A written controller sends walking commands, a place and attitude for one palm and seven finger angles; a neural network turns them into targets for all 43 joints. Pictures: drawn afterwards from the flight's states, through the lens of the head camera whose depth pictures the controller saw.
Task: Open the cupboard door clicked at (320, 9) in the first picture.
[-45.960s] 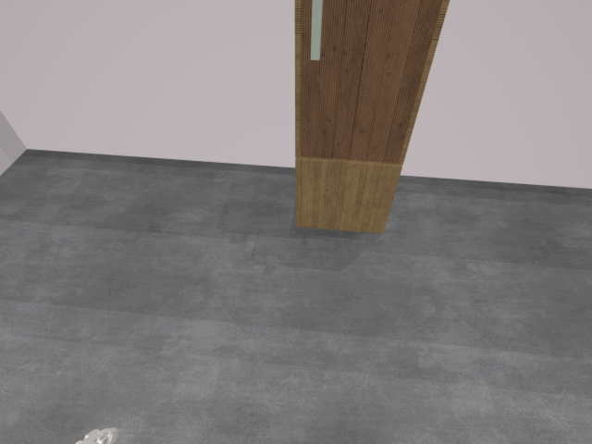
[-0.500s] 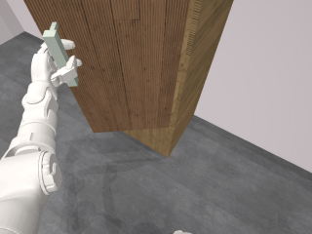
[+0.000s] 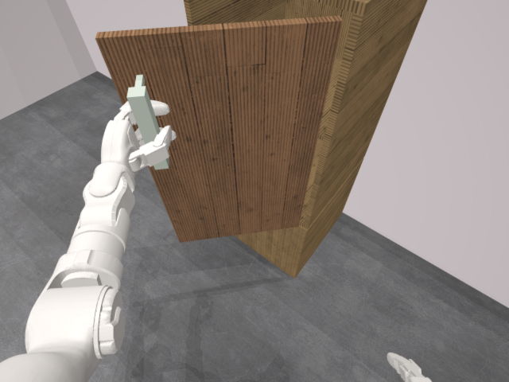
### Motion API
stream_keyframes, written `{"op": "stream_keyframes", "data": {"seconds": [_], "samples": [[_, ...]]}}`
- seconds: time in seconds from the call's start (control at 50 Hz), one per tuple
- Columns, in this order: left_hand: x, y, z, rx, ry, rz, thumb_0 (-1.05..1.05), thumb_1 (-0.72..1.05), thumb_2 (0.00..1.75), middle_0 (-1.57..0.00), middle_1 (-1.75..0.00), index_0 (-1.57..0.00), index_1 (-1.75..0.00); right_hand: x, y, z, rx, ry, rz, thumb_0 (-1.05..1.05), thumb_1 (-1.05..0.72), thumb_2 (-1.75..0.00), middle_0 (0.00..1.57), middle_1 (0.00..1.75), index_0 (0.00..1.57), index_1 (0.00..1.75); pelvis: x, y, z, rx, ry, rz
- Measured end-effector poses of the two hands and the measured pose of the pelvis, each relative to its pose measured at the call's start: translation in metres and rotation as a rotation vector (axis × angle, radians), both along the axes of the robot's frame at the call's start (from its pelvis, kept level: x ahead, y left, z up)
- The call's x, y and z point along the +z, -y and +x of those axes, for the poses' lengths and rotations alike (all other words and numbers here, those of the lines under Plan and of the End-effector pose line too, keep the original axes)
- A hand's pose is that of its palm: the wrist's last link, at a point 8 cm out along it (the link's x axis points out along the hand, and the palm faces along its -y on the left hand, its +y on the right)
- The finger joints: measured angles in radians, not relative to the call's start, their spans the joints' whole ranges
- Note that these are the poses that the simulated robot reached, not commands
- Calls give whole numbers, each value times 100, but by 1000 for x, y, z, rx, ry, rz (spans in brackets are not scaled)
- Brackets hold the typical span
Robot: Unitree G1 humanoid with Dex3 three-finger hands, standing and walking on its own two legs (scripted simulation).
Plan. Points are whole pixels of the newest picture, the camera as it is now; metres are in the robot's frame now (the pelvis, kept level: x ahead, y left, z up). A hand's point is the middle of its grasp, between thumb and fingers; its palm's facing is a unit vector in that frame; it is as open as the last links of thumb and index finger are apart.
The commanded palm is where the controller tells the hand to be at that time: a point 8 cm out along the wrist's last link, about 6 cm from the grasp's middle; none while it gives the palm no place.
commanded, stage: pull the door open along its arc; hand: left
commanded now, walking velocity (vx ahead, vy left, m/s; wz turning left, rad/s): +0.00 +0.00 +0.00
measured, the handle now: (151, 124) +0.50 +0.18 +0.13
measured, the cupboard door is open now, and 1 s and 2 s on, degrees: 47 79 78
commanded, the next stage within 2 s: open thumb and fingers to let go in 0.96 s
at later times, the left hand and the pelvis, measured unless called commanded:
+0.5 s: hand (174, 172) +0.39 +0.12 +0.13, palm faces +0.21 -0.98 +0.05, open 6.1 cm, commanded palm +0.32 +0.17 +0.13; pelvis +0.00 +0.00 +0.01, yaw -3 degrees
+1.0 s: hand (222, 223) +0.30 +0.05 +0.13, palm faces +0.33 -0.94 -0.03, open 6.6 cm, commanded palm +0.26 +0.09 +0.13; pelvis +0.02 -0.03 +0.01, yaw +2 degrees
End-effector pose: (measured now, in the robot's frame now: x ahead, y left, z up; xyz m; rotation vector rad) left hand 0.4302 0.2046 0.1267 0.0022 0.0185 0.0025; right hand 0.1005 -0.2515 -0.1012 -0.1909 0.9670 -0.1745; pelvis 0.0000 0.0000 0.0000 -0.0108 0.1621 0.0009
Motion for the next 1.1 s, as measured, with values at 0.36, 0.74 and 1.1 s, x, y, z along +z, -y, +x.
{"op": "stream_keyframes", "data": {"seconds": [0.36,0.74,1.1], "samples": [[-3,11,-25,98,53,-37,1,69,76,-31,-135,-35,-135,-10,5,-67,-92,-116,34,1,-91,-90,20,30,20,30,3,0,-2,-44,11,5],[4,89,-142,321,-24,-52,3,65,69,-30,-130,-34,-132,40,-28,101,107,234,87,1,-91,-90,20,30,20,30,12,11,18,-21,135,13],[6,117,-164,368,-17,25,2,64,76,-32,-131,-33,-133,16,-31,105,198,134,130,1,-91,-90,20,30,20,30,7,32,14,44,161,30]]}}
